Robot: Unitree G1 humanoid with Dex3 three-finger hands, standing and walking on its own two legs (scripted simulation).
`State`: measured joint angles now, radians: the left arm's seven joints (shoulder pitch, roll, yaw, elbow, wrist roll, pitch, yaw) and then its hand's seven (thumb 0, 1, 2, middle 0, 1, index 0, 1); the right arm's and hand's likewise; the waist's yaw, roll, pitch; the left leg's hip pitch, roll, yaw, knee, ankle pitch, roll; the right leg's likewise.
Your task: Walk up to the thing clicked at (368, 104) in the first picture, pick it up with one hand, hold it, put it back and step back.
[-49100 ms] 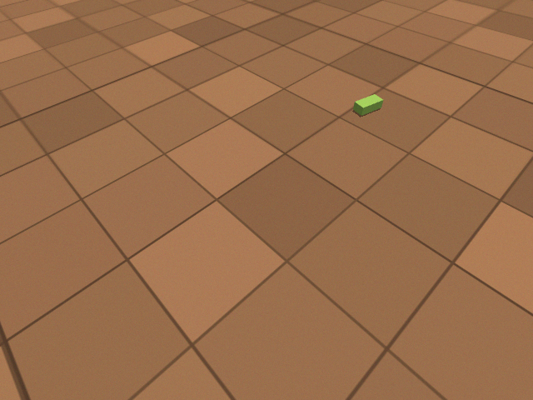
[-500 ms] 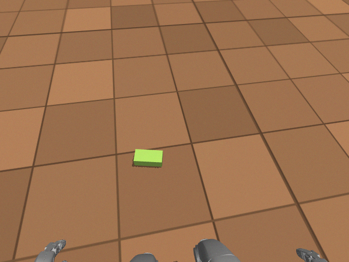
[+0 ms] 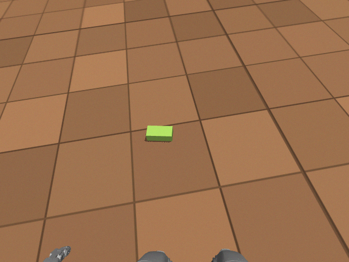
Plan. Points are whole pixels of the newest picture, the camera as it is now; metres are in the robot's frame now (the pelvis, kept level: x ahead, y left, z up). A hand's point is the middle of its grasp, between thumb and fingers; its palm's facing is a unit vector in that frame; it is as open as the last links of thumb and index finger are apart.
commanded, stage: step back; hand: left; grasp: from above
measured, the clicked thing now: (159, 133) +0.92 +0.18 -0.73
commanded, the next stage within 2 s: stand in 1.48 s
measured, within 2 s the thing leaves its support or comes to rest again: neither
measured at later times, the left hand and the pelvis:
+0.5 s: hand out of the picture -0.12 +0.25 -0.14, palm faces -0.03 -0.92 -0.40, open 7.4 cm; pelvis -0.17 -0.02 +0.00, yaw -4 degrees
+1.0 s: hand out of the picture -0.12 +0.25 -0.13, palm faces +0.05 -0.92 -0.39, open 7.4 cm; pelvis -0.18 -0.02 +0.01, yaw +0 degrees
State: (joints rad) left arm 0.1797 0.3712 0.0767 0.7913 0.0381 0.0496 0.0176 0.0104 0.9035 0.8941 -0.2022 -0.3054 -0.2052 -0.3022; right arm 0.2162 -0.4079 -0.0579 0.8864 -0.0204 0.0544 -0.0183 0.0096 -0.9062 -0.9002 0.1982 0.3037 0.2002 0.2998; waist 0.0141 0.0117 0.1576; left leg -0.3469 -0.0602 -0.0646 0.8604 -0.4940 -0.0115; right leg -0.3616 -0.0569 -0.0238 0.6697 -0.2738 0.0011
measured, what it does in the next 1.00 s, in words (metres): walks backwards: left foot, then right foot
